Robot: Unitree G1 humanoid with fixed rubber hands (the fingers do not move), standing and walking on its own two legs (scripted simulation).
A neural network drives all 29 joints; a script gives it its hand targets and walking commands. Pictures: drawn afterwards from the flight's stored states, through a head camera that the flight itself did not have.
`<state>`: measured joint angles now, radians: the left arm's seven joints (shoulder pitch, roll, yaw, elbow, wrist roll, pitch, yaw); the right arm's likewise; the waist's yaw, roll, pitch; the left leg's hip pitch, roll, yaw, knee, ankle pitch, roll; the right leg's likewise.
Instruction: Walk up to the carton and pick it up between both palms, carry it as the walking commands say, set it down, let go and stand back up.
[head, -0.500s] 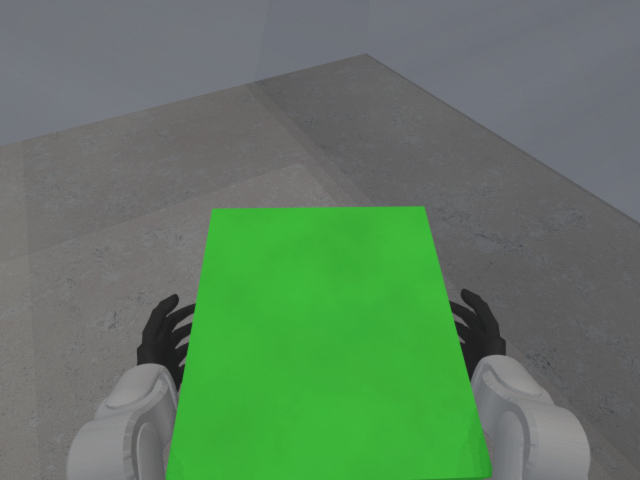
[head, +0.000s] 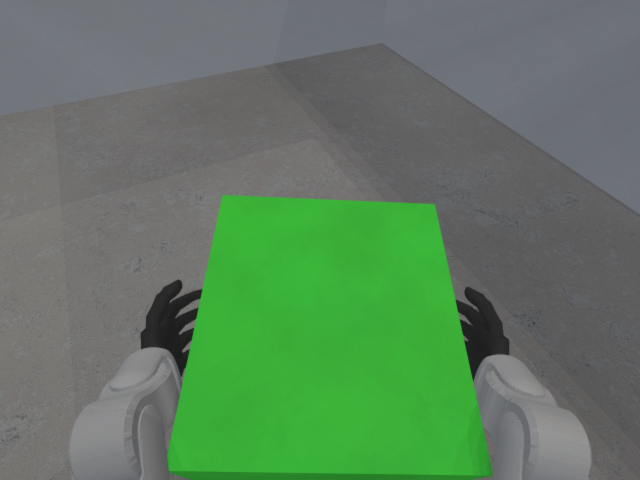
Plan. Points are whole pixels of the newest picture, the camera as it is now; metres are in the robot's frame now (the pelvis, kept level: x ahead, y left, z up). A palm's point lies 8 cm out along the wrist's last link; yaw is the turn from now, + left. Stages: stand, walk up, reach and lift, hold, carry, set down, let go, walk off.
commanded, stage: carry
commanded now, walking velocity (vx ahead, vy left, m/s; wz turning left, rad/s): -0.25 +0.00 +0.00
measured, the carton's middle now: (322, 352) +0.27 +0.00 +0.03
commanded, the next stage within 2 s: none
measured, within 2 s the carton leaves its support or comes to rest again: neither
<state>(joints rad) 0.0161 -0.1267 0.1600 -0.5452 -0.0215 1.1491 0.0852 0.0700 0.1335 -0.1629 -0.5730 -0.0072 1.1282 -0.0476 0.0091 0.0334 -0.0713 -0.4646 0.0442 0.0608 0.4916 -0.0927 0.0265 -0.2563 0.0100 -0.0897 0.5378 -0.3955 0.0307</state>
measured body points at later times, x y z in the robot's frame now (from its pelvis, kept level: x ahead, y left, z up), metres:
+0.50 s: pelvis -0.18 +0.02 +0.01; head -0.19 +0.04 +0.46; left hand +0.04 +0.21 +0.07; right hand +0.06 -0.13 +0.08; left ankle -0.21 +0.11 -0.73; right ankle -0.11 -0.10 -0.69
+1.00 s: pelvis -0.29 +0.01 +0.00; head -0.32 +0.00 +0.45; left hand -0.05 +0.17 +0.08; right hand -0.06 -0.17 +0.07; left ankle -0.21 +0.11 -0.73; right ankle -0.28 -0.11 -0.73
